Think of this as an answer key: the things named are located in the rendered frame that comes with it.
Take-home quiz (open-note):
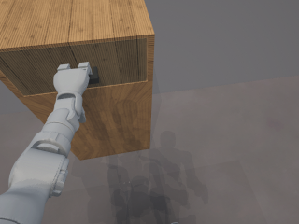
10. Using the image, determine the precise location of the robot left forearm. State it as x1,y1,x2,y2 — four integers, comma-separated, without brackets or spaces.
8,91,83,189

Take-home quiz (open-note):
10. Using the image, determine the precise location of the drawer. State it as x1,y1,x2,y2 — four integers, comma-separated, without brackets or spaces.
0,37,147,96

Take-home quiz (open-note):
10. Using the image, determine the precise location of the cabinet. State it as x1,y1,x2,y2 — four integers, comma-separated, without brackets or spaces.
0,0,155,161

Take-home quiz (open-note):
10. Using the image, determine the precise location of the left robot hand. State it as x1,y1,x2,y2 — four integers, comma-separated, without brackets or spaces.
53,62,93,123

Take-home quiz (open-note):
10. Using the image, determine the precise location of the handle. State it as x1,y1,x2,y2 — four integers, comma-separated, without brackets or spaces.
88,66,100,85

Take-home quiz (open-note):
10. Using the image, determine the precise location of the robot left upper arm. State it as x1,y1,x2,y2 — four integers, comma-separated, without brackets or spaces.
0,148,70,224

